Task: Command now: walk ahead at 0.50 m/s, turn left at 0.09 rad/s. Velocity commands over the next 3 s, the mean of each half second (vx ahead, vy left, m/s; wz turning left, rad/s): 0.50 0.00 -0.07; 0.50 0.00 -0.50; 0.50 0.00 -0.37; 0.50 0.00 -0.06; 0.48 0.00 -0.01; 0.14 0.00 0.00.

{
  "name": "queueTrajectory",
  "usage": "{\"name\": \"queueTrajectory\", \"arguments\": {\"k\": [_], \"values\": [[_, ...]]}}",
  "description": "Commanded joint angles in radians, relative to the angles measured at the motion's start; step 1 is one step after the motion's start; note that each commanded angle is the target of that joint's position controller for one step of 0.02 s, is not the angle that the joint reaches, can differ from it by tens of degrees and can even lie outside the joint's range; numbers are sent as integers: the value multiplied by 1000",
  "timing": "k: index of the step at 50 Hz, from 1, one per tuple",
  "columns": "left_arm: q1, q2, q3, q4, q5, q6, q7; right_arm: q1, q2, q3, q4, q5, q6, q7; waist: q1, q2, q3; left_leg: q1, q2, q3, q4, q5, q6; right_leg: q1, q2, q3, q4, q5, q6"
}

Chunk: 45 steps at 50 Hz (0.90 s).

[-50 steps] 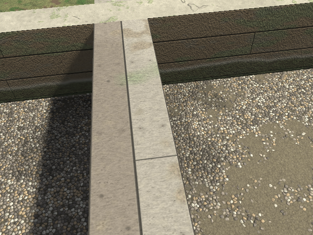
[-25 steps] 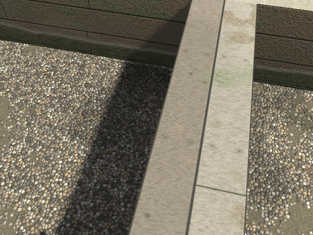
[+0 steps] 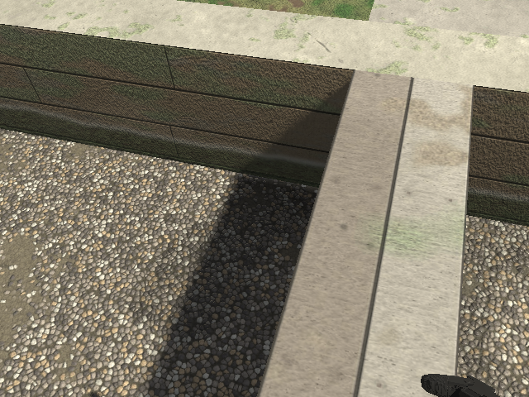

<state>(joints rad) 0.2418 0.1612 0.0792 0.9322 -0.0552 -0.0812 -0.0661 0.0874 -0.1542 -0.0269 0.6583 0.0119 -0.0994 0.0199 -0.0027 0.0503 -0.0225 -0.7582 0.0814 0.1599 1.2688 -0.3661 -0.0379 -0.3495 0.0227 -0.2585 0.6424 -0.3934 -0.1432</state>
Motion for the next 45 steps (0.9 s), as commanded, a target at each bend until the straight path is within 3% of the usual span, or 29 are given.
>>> {"name": "queueTrajectory", "arguments": {"k": [1,5,6,7,8,9,10,11,12,13,15,17,20,24,27,29,31,32,33,34,35,36,37,38,39,40,41,43,45], "values": [[-74,136,31,-82,28,-9,-1,-160,14,11,-140,-13,-25,10,18,-107,-157,44,-51,80,-167,23,26,150,-199,203,-206,525,-53],[-15,153,57,-54,44,-17,-30,-208,22,19,-173,-1,-45,22,27,-132,-52,238,-139,131,-451,28,93,112,-187,179,-185,647,1],[-51,155,70,-80,49,-28,-39,-194,-9,16,-165,10,-54,17,2,-84,-54,369,-212,171,-539,50,97,83,-157,167,-106,697,17],[-61,171,79,-88,57,-31,-41,-102,-29,6,-147,14,-62,11,-72,-67,-100,527,-204,146,-621,125,104,54,-149,149,22,746,37],[-147,180,84,-115,55,-29,-34,100,-54,-8,-100,11,-74,-1,-223,-39,-164,790,-136,59,-764,261,99,-88,-135,127,247,638,75],[-147,103,67,-156,-1,-7,-33,227,-151,-34,-105,53,-91,-28,-256,121,-325,1056,264,-467,-855,110,19,-291,-68,120,655,-363,65],[-7,158,82,-153,-80,-2,-43,171,-157,-40,-165,107,-92,-11,-169,51,-328,1158,490,-1059,-1020,112,105,-607,4,246,868,-336,13],[32,190,75,-134,-81,6,-37,129,-148,-59,-135,87,-84,3,-134,111,-270,1132,436,-987,-1026,195,155,-713,-68,278,1056,-156,33],[-45,191,71,-145,-43,22,-30,69,-106,-58,-139,63,-96,3,-104,11,-200,1035,378,-757,-979,335,153,-737,-120,247,1121,-65,56],[-120,151,51,-144,-10,28,-16,49,-86,-58,-123,51,-110,0,-71,-80,-120,878,320,-593,-958,372,163,-712,-161,212,1105,-8,80],[-168,70,13,-135,-5,39,4,-16,-2,-27,-93,59,-104,-27,3,-138,-12,555,211,-332,-1023,314,168,-592,-221,226,996,58,127],[-179,25,-7,-130,0,45,15,-23,8,-11,-68,44,-90,-41,22,-82,-11,425,142,-200,-1069,210,210,-532,-249,195,917,146,166],[-254,1,-23,-132,15,48,2,21,-46,-19,-34,42,-77,-29,-11,-27,-44,444,104,-98,-1100,119,213,-564,-270,122,795,277,187],[-371,-18,-44,-130,7,43,-33,148,-70,-24,25,44,-60,-27,-65,23,-40,523,108,-41,-1099,108,202,-565,-276,28,596,333,165],[-382,28,-44,-141,29,38,-47,208,-113,-39,65,36,-54,-16,-76,67,-16,567,131,-22,-1062,0,201,-493,-245,-17,418,209,100],[-407,53,-48,-174,24,34,-46,153,-161,-50,71,32,-63,-13,-68,91,3,532,133,14,-1047,-98,195,-371,-210,-40,308,151,55],[-334,100,-37,-168,21,31,-42,82,-163,-47,68,17,-76,6,-19,78,10,520,145,44,-967,-35,186,-205,-169,-22,184,64,17],[-193,153,-21,-127,25,18,-40,10,-151,-39,62,-2,-83,26,68,11,-18,487,136,87,-798,97,167,-43,-150,6,87,55,15],[9,212,11,-65,23,3,-33,-36,-118,-27,52,-24,-82,26,156,-66,-121,435,107,140,-551,210,130,198,-85,-6,40,14,27],[126,291,37,-31,-12,-24,-32,-16,-71,-14,44,-13,-59,23,175,-301,-238,265,20,165,-148,-258,92,421,-265,269,-100,-225,109],[78,298,17,-92,-67,-45,-69,57,-77,-37,17,57,-59,32,71,-444,-321,-180,-100,44,249,-432,55,710,-426,750,-185,-137,103],[45,249,14,-123,-84,-34,-91,139,-96,-41,18,102,-50,42,80,-389,-360,-475,-131,-8,352,-214,6,880,-489,1054,-411,184,40],[3,213,12,-124,-39,-39,-80,122,-146,-53,55,73,-48,33,58,-333,-314,-524,-46,-40,422,-83,-29,862,-434,926,-331,349,9],[-18,186,13,-115,-20,-50,-66,41,-160,-56,72,43,-46,22,58,-222,-253,-469,22,-38,443,-30,-56,681,-391,754,-242,402,-26],[-104,131,-6,-126,-50,-63,-34,-4,-162,-52,93,12,-42,18,33,-104,-154,-355,92,-57,462,58,-70,386,-381,624,-219,332,-13],[-162,101,-18,-134,-68,-61,-16,-44,-130,-41,75,-2,-35,16,-5,-58,-91,-252,109,-55,408,74,-65,151,-335,530,-227,242,-18],[-181,81,-27,-132,-72,-49,2,-87,-89,-27,41,-8,-25,18,-28,-41,-65,-184,121,-56,343,62,-47,-10,-293,463,-247,170,-33],[-171,108,-23,-142,-40,-34,27,-203,-19,-2,-35,-9,-17,31,-2,-40,-106,-143,109,-12,250,144,-20,-78,-210,375,-283,133,-32],[-166,127,-16,-180,1,-38,59,-273,-30,-11,-81,-43,15,30,38,-48,-140,-221,98,-19,220,186,-13,51,-201,407,-278,232,-4]]}}
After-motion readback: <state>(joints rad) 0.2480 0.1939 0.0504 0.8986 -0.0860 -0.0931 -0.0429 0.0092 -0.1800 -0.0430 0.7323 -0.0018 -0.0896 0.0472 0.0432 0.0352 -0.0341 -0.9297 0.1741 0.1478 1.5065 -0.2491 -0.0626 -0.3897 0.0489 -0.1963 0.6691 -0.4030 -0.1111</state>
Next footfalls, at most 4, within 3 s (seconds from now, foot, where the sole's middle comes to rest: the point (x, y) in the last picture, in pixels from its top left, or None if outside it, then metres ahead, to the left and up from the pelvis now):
0.18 left None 0.24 0.02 -0.76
0.68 right None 0.43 -0.21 -0.76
1.12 left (358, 286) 0.76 -0.18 -0.76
1.58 right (408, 225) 0.95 -0.36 -0.76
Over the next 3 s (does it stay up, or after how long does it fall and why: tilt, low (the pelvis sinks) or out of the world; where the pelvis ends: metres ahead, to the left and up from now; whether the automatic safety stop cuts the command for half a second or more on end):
stays up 1.48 -0.45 0.02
